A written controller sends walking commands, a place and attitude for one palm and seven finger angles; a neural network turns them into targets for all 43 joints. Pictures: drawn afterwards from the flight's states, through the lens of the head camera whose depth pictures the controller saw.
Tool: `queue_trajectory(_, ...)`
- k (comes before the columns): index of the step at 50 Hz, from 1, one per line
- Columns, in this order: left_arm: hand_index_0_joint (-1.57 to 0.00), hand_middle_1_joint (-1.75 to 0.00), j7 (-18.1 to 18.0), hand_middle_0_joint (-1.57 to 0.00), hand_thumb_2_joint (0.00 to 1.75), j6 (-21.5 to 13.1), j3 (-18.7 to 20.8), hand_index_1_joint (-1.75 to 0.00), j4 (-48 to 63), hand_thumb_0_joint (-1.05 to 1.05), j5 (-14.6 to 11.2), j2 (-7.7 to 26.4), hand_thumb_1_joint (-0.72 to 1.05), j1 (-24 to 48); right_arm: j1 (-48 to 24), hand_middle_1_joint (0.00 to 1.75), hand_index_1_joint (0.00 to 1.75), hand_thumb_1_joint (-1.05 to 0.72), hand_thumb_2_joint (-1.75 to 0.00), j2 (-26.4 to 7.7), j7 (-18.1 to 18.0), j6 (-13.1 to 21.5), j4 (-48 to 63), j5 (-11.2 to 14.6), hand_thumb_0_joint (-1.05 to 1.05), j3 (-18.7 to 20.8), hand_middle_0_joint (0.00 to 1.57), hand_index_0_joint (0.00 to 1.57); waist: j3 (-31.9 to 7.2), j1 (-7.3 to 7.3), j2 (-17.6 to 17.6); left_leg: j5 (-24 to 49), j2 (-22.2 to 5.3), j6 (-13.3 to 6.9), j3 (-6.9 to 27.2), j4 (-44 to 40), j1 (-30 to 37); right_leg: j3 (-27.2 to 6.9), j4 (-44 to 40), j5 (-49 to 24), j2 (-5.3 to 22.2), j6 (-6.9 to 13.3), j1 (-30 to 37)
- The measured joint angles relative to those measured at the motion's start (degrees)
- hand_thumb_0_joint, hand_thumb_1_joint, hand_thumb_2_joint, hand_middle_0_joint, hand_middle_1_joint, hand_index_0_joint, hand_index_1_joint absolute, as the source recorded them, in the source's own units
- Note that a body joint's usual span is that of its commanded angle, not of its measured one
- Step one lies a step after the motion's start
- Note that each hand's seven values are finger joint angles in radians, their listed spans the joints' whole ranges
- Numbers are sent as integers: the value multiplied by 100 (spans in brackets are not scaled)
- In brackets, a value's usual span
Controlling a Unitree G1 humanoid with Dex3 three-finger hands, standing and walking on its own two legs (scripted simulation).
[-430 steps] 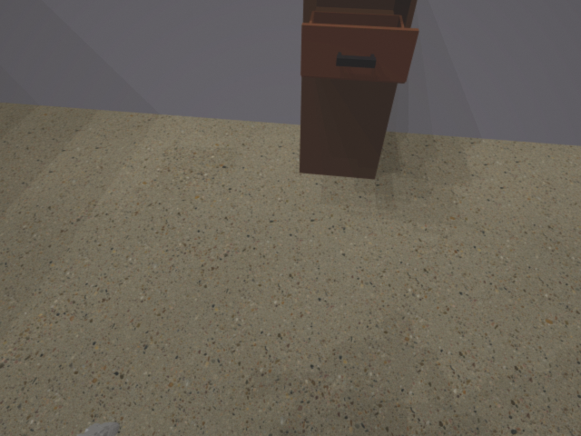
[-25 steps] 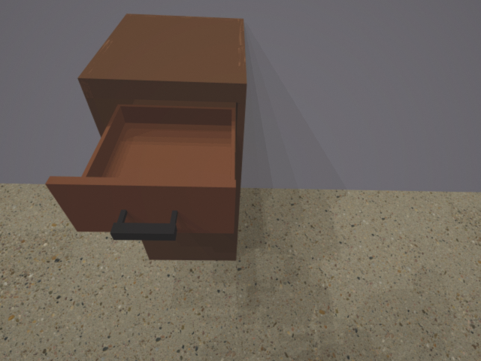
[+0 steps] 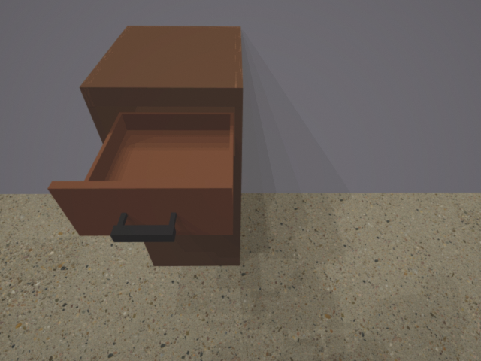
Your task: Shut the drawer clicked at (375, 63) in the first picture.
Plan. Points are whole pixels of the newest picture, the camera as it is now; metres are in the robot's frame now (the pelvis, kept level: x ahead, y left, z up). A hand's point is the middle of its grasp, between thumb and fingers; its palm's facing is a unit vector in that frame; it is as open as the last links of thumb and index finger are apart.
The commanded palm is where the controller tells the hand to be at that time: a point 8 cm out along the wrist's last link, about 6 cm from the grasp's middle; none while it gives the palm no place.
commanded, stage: look again from close up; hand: left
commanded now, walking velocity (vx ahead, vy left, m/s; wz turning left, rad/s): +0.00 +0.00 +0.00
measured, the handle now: (146, 225) +0.37 +0.22 -0.01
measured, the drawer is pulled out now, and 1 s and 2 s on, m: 0.29 0.29 0.29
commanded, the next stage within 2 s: shuffle to correct the standing spot in 0.04 s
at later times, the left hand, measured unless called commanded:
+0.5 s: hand out of the picture -0.03 +0.16 -0.18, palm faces +0.05 -0.99 -0.15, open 7.3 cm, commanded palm none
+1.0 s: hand out of the picture +0.13 +0.19 -0.18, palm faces +0.09 -0.96 -0.25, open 7.2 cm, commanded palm none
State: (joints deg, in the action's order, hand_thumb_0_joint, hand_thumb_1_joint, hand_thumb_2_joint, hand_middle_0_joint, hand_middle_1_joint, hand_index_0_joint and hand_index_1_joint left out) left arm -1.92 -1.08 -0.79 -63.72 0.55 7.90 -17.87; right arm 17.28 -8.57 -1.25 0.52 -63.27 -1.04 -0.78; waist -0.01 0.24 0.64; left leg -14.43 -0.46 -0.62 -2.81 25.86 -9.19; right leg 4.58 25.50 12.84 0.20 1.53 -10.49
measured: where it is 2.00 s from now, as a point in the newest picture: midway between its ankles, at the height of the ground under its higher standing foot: outside the picture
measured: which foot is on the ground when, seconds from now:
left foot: down 0.00-1.00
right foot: down 0.00-0.70, up 0.72-0.92, down 0.94-1.00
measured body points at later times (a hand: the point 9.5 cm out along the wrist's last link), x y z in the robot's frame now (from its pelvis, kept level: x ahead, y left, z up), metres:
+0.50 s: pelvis +0.02 +0.01 -0.01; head +0.02 +0.01 +0.44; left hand -0.03 +0.21 -0.17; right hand -0.04 -0.19 -0.17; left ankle +0.00 +0.11 -0.74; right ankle +0.01 -0.10 -0.74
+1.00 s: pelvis +0.10 +0.00 -0.02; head +0.13 -0.01 +0.43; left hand +0.12 +0.24 -0.16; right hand +0.07 -0.21 -0.18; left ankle +0.01 +0.10 -0.74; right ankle +0.17 -0.12 -0.74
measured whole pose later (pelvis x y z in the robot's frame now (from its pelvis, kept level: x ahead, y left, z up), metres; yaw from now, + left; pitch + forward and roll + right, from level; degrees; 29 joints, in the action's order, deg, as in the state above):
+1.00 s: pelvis +0.10 +0.00 -0.02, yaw +4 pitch -1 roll +0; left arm -1.8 -1.2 1.9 -57.9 0.8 10.2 -13.8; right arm 19.5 -6.6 -1.9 0.1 -63.6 -0.6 0.6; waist 5.0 0.8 1.7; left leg -27.9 -0.4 -0.7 -2.6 37.7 -8.4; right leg 5.5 35.8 12.0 3.2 0.7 -20.9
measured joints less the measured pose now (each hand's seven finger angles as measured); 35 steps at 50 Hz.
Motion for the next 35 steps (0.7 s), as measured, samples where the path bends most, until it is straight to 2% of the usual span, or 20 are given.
queue_trajectory(11, -20, -30, 18, -20, 90, 20, 5, -30, -7, 0, 14, -43, 91, -175, 180, 30, 30, -91, -90, 127, 29, -24, -157, -12, 1, -53, 20, 19, 10, -7, -29, 114, 76, -59, -2, -98, -47, -1, -58, -90, 73, -47, -57)
queue_trajectory(17, -20, -30, 60, -20, 90, 83, 88, -30, 13, 0, 66, -102, 91, -442, 395, 30, 30, -91, -90, 154, 52, -95, -200, -66, 0, 9, 20, 19, -92, -17, -46, -145, 63, -101, -34, 244, -218, -53, 312, 287, 64, -15, -247)
queue_trajectory(23, -20, -30, 101, -20, 90, 55, 136, -30, -15, 0, 86, -144, 91, -643, 590, 30, 30, -91, -90, 171, 33, -7, -205, -48, 0, 54, 20, 19, -100, -9, -96, -389, 110, -132, -86, 432, -213, -128, 606, 432, 110, -12, -316)
queue_trajectory(29, -20, -30, 84, -20, 90, -98, 173, -30, 42, 0, 74, -192, 91, -662, 625, 30, 30, -91, -90, 208, 31, 56, -182, -23, 1, 47, 20, 19, -41, -23, -13, -691, 79, -130, 63, 772, -305, 37, 719, 716, 99, -70, -237)
queue_trajectory(33, -20, -30, 43, -20, 90, -164, 216, -30, 42, 0, 73, -191, 91, -709, 432, 30, 30, -91, -90, 242, 44, 86, -157, -21, 1, 57, 20, 19, 19, -60, -98, -815, 16, -162, -169, 904, -315, 150, 813, 927, 138, -96, -95)
queue_trajectory(35, -20, -30, 46, -20, 90, -86, 210, -30, -43, 0, 63, -179, 91, -722, 288, 30, 30, -91, -90, 263, 21, 196, -136, -40, 1, 68, 20, 19, 36, -68, -241, -856, 99, -204, -288, 808, -148, 70, 1276, 972, 240, -61, -226)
